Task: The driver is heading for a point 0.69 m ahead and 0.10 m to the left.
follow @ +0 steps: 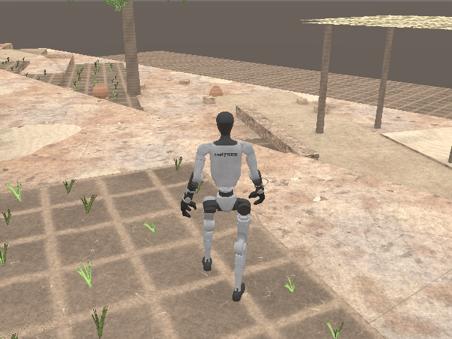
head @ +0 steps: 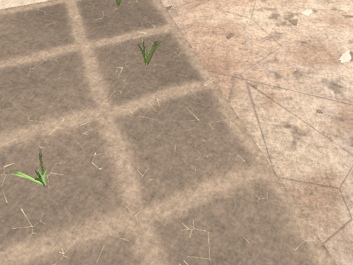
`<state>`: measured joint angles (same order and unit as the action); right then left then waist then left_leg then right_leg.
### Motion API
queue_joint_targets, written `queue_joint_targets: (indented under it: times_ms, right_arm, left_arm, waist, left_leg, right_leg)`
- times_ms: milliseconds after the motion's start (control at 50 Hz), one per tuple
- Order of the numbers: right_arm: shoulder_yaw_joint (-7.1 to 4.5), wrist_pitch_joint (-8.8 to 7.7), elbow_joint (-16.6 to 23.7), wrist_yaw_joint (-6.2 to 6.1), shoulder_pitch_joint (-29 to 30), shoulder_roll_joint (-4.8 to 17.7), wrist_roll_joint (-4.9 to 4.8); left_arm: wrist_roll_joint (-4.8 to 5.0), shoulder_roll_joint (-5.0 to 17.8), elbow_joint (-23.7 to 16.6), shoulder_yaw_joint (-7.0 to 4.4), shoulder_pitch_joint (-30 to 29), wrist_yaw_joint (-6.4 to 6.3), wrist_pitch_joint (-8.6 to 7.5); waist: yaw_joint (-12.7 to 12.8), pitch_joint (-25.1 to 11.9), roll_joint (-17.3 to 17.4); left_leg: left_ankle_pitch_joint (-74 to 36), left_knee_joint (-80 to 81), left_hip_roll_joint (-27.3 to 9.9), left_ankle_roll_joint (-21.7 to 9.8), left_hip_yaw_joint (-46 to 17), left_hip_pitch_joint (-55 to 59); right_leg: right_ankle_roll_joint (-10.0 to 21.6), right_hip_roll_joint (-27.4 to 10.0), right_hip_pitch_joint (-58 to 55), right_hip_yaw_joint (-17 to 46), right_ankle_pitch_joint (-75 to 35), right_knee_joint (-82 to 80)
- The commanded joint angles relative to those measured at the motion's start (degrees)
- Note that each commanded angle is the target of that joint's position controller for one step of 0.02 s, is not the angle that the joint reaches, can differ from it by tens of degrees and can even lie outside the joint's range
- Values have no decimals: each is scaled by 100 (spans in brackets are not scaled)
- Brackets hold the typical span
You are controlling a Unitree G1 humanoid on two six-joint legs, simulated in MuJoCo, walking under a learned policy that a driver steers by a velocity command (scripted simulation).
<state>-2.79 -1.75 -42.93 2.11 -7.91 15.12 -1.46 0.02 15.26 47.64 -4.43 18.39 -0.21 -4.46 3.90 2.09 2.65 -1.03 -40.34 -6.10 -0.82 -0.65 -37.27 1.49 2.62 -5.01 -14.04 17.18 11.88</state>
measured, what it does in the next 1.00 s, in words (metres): walks ahead, turning left: left foot, then right foot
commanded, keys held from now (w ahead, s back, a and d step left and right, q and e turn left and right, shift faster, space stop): w+q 0.44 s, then w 0.34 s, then no key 0.22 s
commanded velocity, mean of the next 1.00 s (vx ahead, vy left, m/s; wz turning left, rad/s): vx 0.46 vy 0.00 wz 0.37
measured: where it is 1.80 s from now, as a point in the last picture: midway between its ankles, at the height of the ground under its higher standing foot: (164, 219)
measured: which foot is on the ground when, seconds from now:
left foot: up 0.00-0.10, down 0.12-0.62, up 0.64-1.00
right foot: down 0.00-0.12, up 0.14-0.58, down 0.60-1.00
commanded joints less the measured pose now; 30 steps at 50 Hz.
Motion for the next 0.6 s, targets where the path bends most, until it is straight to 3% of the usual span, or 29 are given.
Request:
queue_joint_targets:
  times_ms: [20,60,80,100,120,140,160,180,200,220,240,280,340,420,460,500,560,580,600]
  right_arm:
    - [-48,-76,697,121,701,323,-2]
    - [-133,-36,784,155,525,488,5]
    - [-226,-6,740,150,123,646,-4]
    - [-373,14,594,108,-594,896,-19]
    - [-568,59,371,10,-1531,1262,-23]
    - [-697,49,341,-69,-1608,1934,-63]
    - [-580,-62,537,-29,-1700,1661,-2]
    - [-465,-146,503,-6,-1533,1275,60]
    - [-415,-197,512,-8,-1242,1107,49]
    - [-356,-211,568,-15,-831,912,38]
    - [-297,-225,669,-47,-570,749,100]
    - [-304,-232,746,-95,-442,794,112]
    - [-371,-242,652,-206,-626,1051,86]
    - [-391,-160,538,-289,-944,1114,32]
    - [-392,-135,447,-295,-1133,1115,11]
    - [-358,-123,366,-306,-1272,999,8]
    - [-353,-90,315,-305,-1220,970,54]
    - [-312,-85,334,-292,-1182,860,68]
    - [-207,-95,401,-270,-1174,611,118]
  left_arm:
    - [90,1039,-221,-268,17,-51,67]
    - [118,1213,-254,-305,-82,-91,148]
    - [139,1287,-277,-320,-148,-111,192]
    - [176,1314,-303,-313,-246,-124,224]
    - [152,1217,-349,-254,-266,-148,200]
    - [-105,379,-642,-2,255,-80,89]
    - [27,515,-760,54,-110,-4,-153]
    - [261,870,-941,-41,-748,63,-297]
    - [270,815,-1001,-3,-873,62,-374]
    - [125,814,-929,-22,-859,24,-392]
    - [24,891,-878,-72,-744,10,-343]
    - [-53,821,-863,-79,-609,18,-209]
    - [-107,584,-998,14,-988,0,-93]
    - [-37,427,-1188,108,-1843,61,-130]
    - [32,510,-1248,91,-2044,109,-174]
    - [37,632,-1252,55,-2075,170,-231]
    - [29,780,-1176,-28,-1694,202,-309]
    - [-6,893,-1044,-105,-1230,173,-332]
    - [-84,1120,-951,-181,-503,140,-359]
  waist:
    - [11,456,-416]
    - [-218,108,-631]
    - [-485,-190,-722]
    - [-917,-591,-691]
    - [-1396,-1067,-410]
    - [-810,-1433,1157]
    - [-1004,-2367,713]
    - [-1164,-1650,297]
    - [-932,-1074,-28]
    - [-662,-658,-292]
    - [-459,-545,-179]
    - [-299,-455,-124]
    - [-365,-248,-114]
    - [-739,-158,158]
    - [-829,-174,236]
    - [-847,-198,287]
    - [-586,-195,500]
    - [-342,-415,473]
    - [-2,-1085,191]
  left_leg:
    - [391,339,59,-224,253,-358]
    - [928,368,435,-443,606,275]
    - [1183,343,666,-583,742,844]
    - [1105,582,910,-769,789,1874]
    - [851,920,856,-1015,316,3520]
    - [1380,1166,-685,-1990,-2632,5548]
    - [2314,2198,-1326,-2534,-4855,6135]
    - [2108,2448,-1220,-2170,-4142,5744]
    - [1746,2429,-985,-1951,-3411,4971]
    - [1091,2456,-739,-1778,-2811,4147]
    - [539,2548,-564,-1709,-2421,3591]
    - [-98,2725,-408,-1723,-2106,3012]
    - [-603,2786,-159,-1630,-1535,2409]
    - [267,2643,195,-1217,-1302,2107]
    - [602,2512,47,-1166,-1525,2317]
    - [771,2217,-155,-1114,-1783,2747]
    - [286,1751,-338,-978,-2043,3104]
    - [-326,1257,-109,-857,-1926,3090]
    - [-217,47,192,-662,-1616,2719]
  right_leg:
    - [728,-1928,-151,337,-3246,-55]
    - [606,-1929,-316,189,-5128,654]
    - [537,-1886,-306,129,-5904,1329]
    - [403,-1740,15,28,-6019,2356]
    - [161,-1497,1070,-1,-4914,3858]
    - [-269,-458,3752,213,346,6013]
    - [-273,66,4623,1715,1761,6926]
    - [-124,-280,5178,2020,1301,6904]
    - [-14,-539,5121,1991,825,6422]
    - [-36,-740,4810,1959,537,5869]
    - [-77,-879,4386,1999,299,5533]
    - [-256,-900,4024,1903,102,5123]
    - [-541,-781,3933,1713,-624,4111]
    - [-613,-395,3371,1628,-2091,2388]
    - [-575,-337,3269,1706,-2265,2041]
    - [-443,-380,3284,1809,-2159,1781]
    - [-121,-361,2880,1681,-1512,1553]
    - [47,-283,2213,1558,-1447,1368]
    - [383,-853,1005,2081,-1454,1513]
